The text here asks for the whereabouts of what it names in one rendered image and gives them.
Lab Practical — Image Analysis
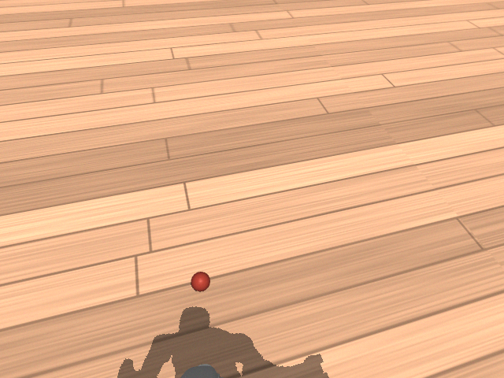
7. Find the ball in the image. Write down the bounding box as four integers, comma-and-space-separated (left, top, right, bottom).
191, 272, 210, 291

